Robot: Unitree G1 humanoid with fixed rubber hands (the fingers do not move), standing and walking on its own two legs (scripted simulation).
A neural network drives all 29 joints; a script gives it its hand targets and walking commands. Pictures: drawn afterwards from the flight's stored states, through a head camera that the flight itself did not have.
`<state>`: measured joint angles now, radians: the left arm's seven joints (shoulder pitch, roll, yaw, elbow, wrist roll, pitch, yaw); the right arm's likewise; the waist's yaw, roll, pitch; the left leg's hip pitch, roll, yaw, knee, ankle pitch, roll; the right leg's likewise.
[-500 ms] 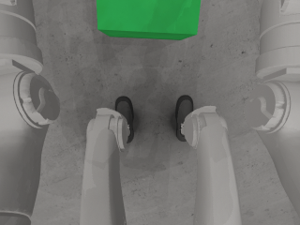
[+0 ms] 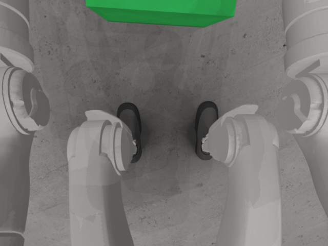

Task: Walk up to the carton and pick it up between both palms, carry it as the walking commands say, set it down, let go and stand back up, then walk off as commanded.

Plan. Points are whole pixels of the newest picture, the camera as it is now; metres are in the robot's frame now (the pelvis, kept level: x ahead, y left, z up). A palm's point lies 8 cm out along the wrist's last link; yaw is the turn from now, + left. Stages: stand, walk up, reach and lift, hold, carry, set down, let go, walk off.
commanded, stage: reach and lift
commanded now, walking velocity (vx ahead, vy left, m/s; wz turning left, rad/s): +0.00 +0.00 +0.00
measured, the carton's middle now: out of the picture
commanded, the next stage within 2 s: none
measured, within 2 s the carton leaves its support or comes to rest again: leaves its support in 1.94 s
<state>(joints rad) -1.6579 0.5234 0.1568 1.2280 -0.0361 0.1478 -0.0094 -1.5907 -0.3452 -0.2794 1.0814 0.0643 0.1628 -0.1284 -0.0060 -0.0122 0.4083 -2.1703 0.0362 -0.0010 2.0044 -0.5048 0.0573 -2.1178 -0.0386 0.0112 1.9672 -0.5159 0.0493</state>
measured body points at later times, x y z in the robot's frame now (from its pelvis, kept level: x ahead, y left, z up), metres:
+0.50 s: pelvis +0.00 -0.01 -0.05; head +0.39 +0.03 +0.15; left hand +0.59 +0.24 -0.23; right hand +0.60 -0.16 -0.22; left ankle +0.12 +0.11 -0.39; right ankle +0.13 -0.15 -0.39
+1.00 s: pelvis +0.00 -0.01 -0.05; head +0.39 +0.03 +0.15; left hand +0.59 +0.22 -0.24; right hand +0.60 -0.14 -0.23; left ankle +0.12 +0.11 -0.39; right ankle +0.13 -0.15 -0.39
